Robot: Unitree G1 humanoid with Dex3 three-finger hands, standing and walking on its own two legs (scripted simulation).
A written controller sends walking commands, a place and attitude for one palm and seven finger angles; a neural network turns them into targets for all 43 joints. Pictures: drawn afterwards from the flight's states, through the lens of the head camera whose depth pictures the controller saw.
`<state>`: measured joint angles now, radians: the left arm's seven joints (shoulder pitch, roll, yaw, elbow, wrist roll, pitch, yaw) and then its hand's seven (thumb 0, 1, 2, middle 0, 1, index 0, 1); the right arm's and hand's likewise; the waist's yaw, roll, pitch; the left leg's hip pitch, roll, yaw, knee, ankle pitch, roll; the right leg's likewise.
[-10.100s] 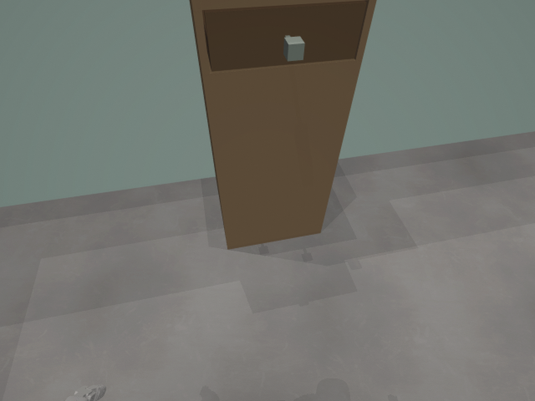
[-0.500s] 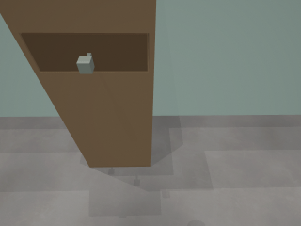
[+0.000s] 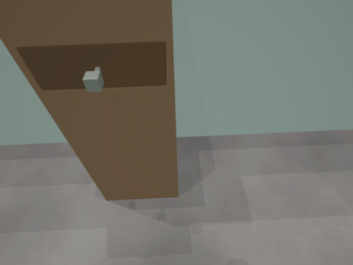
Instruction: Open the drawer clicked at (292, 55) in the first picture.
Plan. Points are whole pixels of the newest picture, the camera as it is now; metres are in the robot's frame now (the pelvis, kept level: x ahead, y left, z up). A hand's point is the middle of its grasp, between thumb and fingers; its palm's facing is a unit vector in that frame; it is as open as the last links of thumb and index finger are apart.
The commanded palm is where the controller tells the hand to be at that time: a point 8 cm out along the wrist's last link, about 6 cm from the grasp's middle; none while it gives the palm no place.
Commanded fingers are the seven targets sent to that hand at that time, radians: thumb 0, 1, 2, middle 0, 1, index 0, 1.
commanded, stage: raise the hand with hooked fingers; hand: left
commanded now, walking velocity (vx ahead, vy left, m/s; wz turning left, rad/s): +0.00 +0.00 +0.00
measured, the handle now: (95, 77) +0.55 +0.26 +0.13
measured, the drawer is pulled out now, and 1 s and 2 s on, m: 0.00 0.00 0.00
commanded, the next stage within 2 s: move the hooked fingers above the handle in 1.96 s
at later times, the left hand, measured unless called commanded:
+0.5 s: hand out of the picture +0.13 +0.20 -0.03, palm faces -0.03 -0.12 -0.99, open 8.8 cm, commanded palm +0.14 +0.21 +0.04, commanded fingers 0.00 0.34 0.66 -0.24 -0.66 -0.24 -0.66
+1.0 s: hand (63, 197) +0.22 +0.24 +0.09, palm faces +0.11 -0.08 -0.99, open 11.8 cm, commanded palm +0.20 +0.23 +0.16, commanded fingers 0.00 -0.24 0.41 -0.28 -1.03 -0.28 -1.03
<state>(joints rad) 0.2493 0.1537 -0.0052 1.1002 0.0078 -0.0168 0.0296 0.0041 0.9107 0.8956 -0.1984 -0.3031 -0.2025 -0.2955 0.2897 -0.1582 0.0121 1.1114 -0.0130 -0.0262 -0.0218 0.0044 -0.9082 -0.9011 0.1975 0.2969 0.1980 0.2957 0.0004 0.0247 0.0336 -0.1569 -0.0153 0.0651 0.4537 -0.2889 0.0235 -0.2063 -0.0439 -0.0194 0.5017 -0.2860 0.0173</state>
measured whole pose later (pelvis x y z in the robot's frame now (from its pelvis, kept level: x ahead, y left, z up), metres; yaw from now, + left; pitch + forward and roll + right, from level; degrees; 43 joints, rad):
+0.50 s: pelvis -0.02 -0.04 -0.03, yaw +0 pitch +7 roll +2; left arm 0.50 0.34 -0.04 -0.05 1.06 -0.04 0.42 0.00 0.55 0.75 -0.24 -0.52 -0.24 -0.52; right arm 0.02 -0.28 -0.06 0.52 -0.07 0.02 0.03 0.01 -0.91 -0.90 0.19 0.30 0.20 0.30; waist 0.13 -0.01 -0.08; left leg -0.47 0.03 0.06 0.71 -0.36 -0.02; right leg -0.53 -0.01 -0.03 0.78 -0.38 -0.05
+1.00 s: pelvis -0.01 -0.02 +0.00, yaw +1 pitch +1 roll +1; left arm 0.22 0.45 0.01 -0.19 0.91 0.03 0.15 0.00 -0.03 0.50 -0.29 -0.90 -0.29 -0.89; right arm 0.16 -0.27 -0.02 0.65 -0.02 0.06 -0.01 0.01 -0.90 -0.90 0.20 0.30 0.20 0.30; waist 0.10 0.09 0.00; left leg -0.22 0.00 0.04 0.49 -0.28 0.00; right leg -0.26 -0.03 -0.04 0.53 -0.28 -0.01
